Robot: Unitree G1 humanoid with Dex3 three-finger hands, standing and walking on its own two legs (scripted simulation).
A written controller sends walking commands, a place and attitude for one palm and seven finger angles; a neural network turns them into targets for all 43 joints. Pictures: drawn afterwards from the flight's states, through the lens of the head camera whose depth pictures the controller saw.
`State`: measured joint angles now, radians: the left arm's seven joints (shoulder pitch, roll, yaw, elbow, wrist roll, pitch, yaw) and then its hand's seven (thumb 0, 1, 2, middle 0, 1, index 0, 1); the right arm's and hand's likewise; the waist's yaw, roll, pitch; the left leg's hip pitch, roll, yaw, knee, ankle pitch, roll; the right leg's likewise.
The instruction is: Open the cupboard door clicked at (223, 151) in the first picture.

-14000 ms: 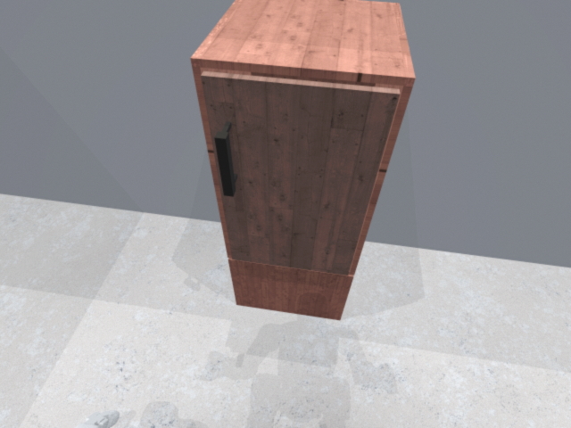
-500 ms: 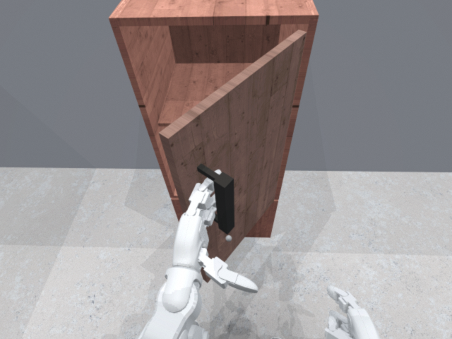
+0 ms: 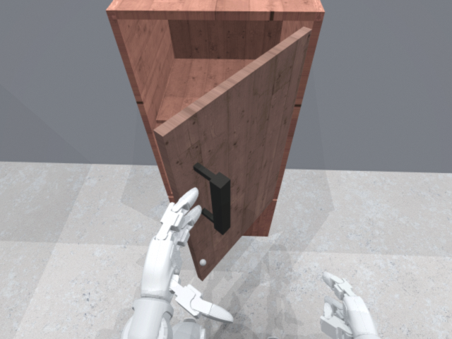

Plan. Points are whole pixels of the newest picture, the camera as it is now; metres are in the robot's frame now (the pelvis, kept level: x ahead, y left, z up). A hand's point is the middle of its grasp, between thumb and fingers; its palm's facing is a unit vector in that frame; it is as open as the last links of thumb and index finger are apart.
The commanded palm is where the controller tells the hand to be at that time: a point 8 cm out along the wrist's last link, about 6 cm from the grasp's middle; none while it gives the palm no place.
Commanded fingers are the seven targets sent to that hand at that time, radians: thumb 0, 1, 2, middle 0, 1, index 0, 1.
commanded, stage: slide the hand sideways off the handle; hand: left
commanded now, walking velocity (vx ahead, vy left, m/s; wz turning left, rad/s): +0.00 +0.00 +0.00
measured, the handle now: (212, 200) +0.34 +0.04 +0.07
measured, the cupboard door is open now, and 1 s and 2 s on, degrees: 52 51 51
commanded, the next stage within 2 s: draw the hand back to the body in 0.38 s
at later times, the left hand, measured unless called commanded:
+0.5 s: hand (177, 291) +0.19 +0.08 +0.07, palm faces -0.08 -1.00 +0.01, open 16.3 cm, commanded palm +0.17 +0.14 +0.07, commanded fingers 0.00 -0.50 0.30 -0.15 -0.30 -0.15 -0.30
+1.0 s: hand (111, 276) +0.19 +0.15 +0.13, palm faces -0.02 -1.00 -0.08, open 16.1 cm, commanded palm +0.16 +0.21 +0.14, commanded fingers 0.00 -0.25 0.41 -0.16 -0.30 -0.16 -0.30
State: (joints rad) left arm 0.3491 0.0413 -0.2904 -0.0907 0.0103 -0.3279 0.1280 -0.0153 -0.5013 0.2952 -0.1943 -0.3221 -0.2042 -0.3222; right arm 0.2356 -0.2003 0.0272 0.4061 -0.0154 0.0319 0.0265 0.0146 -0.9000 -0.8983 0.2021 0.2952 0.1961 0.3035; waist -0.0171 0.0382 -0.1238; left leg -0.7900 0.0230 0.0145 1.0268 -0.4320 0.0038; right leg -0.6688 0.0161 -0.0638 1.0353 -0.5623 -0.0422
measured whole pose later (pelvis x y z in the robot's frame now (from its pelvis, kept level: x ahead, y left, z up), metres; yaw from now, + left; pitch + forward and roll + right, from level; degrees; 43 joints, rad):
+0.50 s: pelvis +0.01 -0.01 -0.01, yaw +1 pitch +13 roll +0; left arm 0.61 0.11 -0.16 -0.27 -0.11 -0.41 -0.08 -0.02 -0.50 0.30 -0.15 -0.30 -0.16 -0.30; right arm 0.26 -0.23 0.00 0.38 0.00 -0.02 -0.01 0.01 -0.90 -0.90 0.20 0.30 0.20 0.30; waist -0.01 0.06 -0.15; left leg -0.86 0.02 -0.02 1.10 -0.47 -0.02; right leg -0.73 0.02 -0.10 1.10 -0.61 -0.06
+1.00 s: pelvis +0.01 +0.00 +0.02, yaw +1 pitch +7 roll -2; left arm 0.61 0.23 0.03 -0.40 -0.23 -0.21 -0.13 -0.02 -0.47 0.31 -0.15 -0.30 -0.16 -0.30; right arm 0.29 -0.23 0.03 0.40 0.04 -0.06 -0.06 0.02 -0.90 -0.90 0.20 0.30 0.20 0.30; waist 0.01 0.07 -0.13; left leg -0.64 0.03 -0.01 0.94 -0.41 0.01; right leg -0.50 0.03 -0.08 0.90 -0.52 -0.04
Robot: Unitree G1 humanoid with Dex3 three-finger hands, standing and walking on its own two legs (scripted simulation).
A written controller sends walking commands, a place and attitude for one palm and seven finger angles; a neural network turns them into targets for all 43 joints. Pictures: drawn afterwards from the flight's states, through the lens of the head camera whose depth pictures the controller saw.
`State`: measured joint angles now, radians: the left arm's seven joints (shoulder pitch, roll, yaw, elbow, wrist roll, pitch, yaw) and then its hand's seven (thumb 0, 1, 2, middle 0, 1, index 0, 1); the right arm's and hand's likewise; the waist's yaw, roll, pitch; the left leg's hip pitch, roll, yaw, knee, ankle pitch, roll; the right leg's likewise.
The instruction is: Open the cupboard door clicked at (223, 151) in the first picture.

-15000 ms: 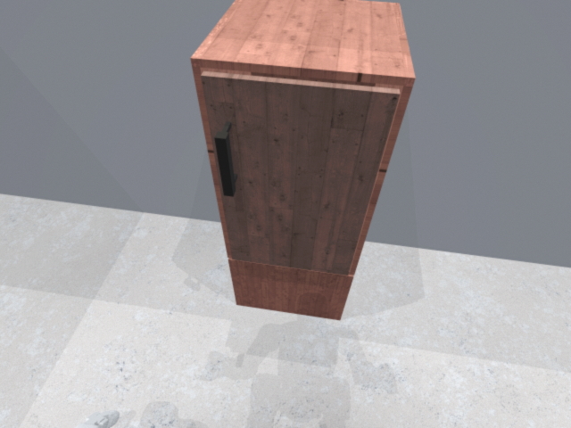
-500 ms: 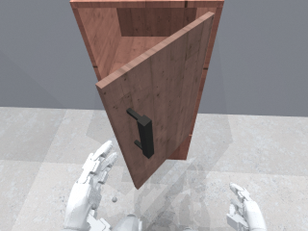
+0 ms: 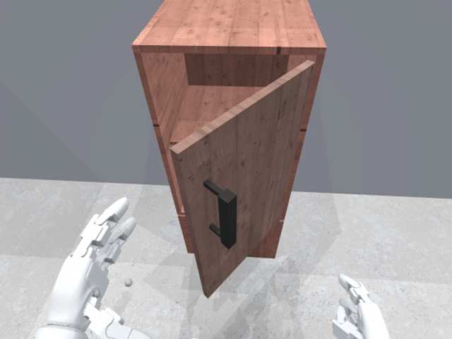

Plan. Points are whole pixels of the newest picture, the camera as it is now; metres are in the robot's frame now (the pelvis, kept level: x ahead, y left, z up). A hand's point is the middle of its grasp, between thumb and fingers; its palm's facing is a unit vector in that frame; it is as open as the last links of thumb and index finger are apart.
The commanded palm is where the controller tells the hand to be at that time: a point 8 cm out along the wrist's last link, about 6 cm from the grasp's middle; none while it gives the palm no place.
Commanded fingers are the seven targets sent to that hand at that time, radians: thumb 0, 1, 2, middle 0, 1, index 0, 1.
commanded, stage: draw the hand back to the body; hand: left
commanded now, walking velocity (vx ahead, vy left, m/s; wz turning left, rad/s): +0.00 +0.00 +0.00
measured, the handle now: (219, 215) +0.33 +0.04 +0.05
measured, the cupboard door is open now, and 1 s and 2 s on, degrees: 51 51 51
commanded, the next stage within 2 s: step back with the hand held close in 1.06 s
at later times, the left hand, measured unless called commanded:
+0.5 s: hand (42, 238) +0.21 +0.24 +0.18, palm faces +0.32 -0.86 -0.39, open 11.2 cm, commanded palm +0.16 +0.29 +0.20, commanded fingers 0.00 0.62 0.78 -0.19 -0.30 -0.19 -0.30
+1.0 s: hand (29, 221) +0.22 +0.25 +0.20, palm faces +0.39 -0.83 -0.40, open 7.5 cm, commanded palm +0.17 +0.30 +0.22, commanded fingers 0.00 0.90 0.90 -0.20 -0.30 -0.20 -0.30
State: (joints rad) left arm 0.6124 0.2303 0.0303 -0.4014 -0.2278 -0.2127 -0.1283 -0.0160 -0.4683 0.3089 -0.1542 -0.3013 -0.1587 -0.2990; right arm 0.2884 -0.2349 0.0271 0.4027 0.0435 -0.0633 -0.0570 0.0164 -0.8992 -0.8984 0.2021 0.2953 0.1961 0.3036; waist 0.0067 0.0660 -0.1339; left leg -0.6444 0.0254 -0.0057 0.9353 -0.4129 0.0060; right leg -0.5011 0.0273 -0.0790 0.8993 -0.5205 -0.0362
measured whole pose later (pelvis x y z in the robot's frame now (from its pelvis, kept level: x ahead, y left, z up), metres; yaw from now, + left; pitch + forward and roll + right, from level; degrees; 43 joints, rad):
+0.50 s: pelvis +0.02 +0.02 +0.04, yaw -1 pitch -1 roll -1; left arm 0.56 0.33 0.20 -0.46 -0.06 -0.05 0.12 0.00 0.29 0.63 -0.18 -0.30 -0.19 -0.30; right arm 0.22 -0.22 0.07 0.56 0.01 -0.08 -0.10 0.02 -0.90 -0.90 0.20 0.30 0.20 0.30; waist 0.05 0.06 -0.03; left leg -0.26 -0.01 0.04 0.55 -0.27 0.04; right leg -0.13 0.00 -0.03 0.50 -0.35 0.00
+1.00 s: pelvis +0.02 +0.00 +0.05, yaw -1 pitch -3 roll +0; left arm 0.50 0.34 0.31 -0.41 -0.07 -0.06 0.11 0.01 0.88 0.89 -0.21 -0.30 -0.21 -0.30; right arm 0.19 -0.23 0.02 0.63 0.00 -0.06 -0.09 0.02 -0.90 -0.90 0.20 0.30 0.20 0.30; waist 0.06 0.05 0.01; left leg -0.15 0.01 0.04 0.42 -0.21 0.01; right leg -0.02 0.02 -0.03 0.36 -0.29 -0.02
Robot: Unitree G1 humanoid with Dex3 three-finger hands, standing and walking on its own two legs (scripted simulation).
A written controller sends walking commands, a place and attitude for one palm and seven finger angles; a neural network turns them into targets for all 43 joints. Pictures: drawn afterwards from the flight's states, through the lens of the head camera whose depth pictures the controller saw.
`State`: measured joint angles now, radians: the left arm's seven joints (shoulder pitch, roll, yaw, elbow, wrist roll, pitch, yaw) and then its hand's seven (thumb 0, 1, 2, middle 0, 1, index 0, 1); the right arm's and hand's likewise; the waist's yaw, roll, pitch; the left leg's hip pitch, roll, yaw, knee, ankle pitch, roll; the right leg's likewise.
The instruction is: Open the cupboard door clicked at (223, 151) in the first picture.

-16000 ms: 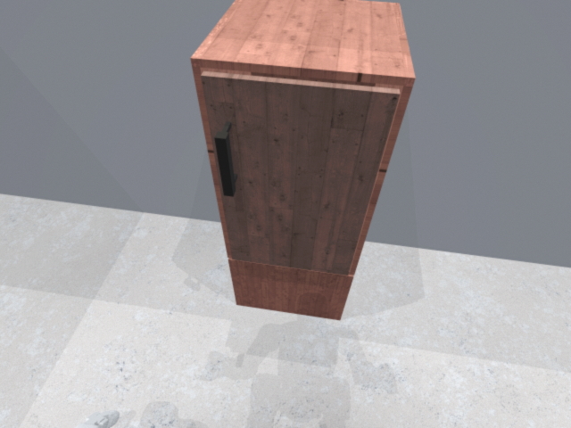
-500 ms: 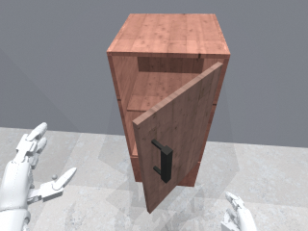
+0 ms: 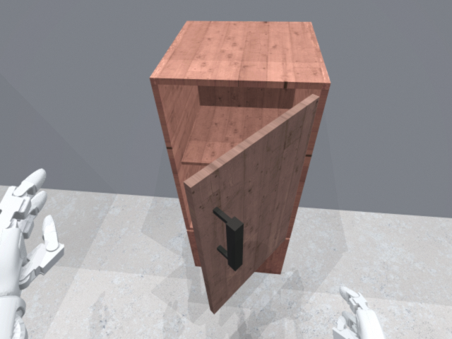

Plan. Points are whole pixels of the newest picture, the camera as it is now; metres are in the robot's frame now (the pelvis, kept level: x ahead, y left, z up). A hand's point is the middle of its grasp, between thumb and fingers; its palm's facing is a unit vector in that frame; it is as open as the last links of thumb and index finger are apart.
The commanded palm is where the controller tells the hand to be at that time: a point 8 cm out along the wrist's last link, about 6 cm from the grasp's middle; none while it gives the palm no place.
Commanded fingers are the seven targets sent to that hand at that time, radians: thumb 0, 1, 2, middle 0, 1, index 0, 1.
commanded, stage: draw the hand back to the body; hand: left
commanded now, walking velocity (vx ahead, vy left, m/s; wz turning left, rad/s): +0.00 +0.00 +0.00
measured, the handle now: (227, 239) +0.31 +0.04 +0.00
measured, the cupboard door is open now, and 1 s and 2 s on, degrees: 51 51 51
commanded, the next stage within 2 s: step back with the hand held close in 0.06 s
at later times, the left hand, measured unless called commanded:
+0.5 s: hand (59, 259) +0.18 +0.25 +0.14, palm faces +0.30 -0.82 -0.50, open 7.4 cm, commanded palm +0.12 +0.30 +0.17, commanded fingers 0.00 0.90 0.90 -0.20 -0.30 -0.20 -0.30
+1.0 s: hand out of the picture +0.04 +0.31 +0.15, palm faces +0.44 -0.76 -0.47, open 7.4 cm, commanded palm -0.01 +0.35 +0.17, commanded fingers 0.00 0.90 0.90 -0.20 -0.30 -0.20 -0.30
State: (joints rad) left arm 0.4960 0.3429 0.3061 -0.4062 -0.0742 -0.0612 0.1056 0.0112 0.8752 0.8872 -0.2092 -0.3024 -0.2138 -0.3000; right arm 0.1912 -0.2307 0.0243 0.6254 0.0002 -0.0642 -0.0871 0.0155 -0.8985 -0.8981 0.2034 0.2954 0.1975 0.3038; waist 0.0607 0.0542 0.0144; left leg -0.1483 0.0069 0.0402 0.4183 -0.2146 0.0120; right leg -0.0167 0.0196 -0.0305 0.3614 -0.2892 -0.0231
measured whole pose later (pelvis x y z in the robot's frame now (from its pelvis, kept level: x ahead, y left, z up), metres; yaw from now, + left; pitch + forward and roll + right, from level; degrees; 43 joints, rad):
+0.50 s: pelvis -0.03 +0.01 +0.00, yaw -2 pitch +0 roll -1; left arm 0.58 0.40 0.35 -0.47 -0.06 -0.10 0.10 0.01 0.89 0.89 -0.21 -0.30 -0.22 -0.30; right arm 0.14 -0.25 -0.02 0.55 0.02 0.05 -0.09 0.01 -0.90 -0.90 0.20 0.30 0.20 0.30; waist 0.01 0.04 0.04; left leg -0.27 0.03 0.06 0.45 -0.18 0.02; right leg -0.15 0.04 -0.01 0.40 -0.25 -0.01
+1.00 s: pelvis -0.13 +0.04 -0.02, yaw +3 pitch -1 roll -3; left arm 0.61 0.39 0.40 -0.57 -0.04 -0.20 0.15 0.01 0.89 0.89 -0.21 -0.30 -0.22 -0.30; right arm 0.20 -0.21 0.00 0.60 0.01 -0.04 -0.07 0.02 -0.90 -0.90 0.21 0.30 0.20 0.30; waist 0.03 0.04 0.06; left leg -0.47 -0.01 0.02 0.63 -0.27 0.01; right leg -0.28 0.05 0.01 0.54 -0.24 0.01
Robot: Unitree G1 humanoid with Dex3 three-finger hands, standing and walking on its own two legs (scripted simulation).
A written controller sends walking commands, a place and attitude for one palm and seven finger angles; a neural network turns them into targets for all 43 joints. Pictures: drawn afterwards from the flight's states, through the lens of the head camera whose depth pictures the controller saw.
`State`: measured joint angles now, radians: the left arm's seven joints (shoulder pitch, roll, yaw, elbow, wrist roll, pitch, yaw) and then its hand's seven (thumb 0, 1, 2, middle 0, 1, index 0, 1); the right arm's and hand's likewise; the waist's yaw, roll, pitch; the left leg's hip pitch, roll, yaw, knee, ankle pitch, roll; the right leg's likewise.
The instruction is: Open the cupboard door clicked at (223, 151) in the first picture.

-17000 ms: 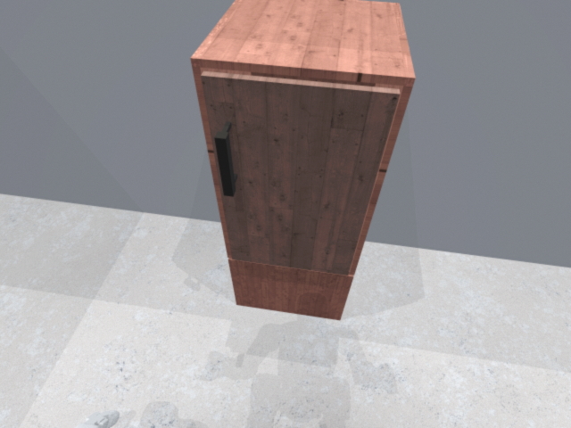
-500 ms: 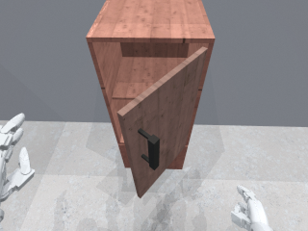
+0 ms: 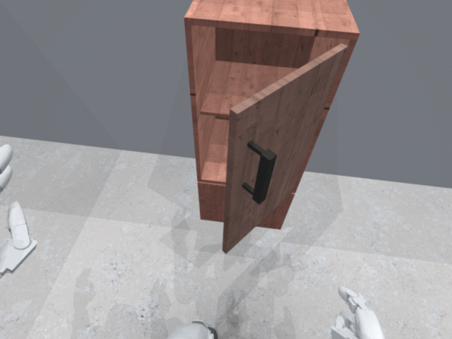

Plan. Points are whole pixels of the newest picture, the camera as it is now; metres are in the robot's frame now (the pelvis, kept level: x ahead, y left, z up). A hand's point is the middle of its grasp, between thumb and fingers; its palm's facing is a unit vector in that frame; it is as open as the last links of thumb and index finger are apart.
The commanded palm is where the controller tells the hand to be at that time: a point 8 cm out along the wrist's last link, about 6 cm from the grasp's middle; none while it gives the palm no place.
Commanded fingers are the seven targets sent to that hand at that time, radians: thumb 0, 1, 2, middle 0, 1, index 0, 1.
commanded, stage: step back with the hand held close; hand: left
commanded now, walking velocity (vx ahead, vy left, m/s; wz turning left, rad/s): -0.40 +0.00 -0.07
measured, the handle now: (256, 173) +0.44 -0.02 +0.01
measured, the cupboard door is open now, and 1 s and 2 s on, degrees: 51 51 51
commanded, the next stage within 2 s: stop stepping back and stand still in 0.16 s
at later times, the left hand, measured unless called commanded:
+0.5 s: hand out of the picture +0.06 +0.27 +0.18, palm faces +0.36 -0.83 -0.43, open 7.4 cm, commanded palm +0.04 +0.32 +0.19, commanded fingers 0.00 0.90 0.90 -0.20 -0.30 -0.20 -0.30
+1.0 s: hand out of the picture -0.04 +0.29 +0.20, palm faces +0.46 -0.79 -0.41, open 7.4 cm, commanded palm -0.09 +0.31 +0.19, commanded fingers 0.00 0.90 0.90 -0.20 -0.30 -0.20 -0.30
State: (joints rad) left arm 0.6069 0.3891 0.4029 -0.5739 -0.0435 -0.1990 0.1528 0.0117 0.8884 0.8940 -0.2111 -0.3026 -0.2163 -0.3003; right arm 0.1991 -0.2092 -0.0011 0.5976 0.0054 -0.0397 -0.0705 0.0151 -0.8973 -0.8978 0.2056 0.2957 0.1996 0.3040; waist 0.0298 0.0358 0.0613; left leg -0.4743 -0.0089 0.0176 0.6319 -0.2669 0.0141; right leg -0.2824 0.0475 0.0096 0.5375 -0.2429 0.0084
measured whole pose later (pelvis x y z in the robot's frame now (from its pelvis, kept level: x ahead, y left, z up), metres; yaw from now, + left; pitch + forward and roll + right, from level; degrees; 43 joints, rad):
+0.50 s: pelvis -0.12 +0.03 -0.01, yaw -4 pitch +0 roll -3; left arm 0.63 0.48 0.43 -0.66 -0.07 -0.19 0.13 0.01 0.88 0.89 -0.22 -0.30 -0.22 -0.30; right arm 0.23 -0.18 0.02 0.66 0.00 -0.08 -0.06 0.01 -0.90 -0.90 0.21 0.30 0.20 0.30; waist 0.04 -0.02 -0.06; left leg -0.48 0.00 0.02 0.70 -0.21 -0.01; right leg -0.05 0.06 -0.03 0.51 -0.44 -0.02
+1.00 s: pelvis -0.25 +0.02 +0.01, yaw -4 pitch +0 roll +2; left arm 0.46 0.40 0.44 -0.39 -0.02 -0.20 0.14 0.01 0.88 0.89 -0.22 -0.30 -0.22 -0.30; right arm 0.28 -0.21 -0.01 0.70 -0.01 -0.08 -0.10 0.02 -0.90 -0.90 0.20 0.30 0.20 0.30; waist 0.01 -0.04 -0.10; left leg -0.52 0.05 0.04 1.03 -0.30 0.01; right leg -0.31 0.02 -0.12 0.48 -0.29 -0.09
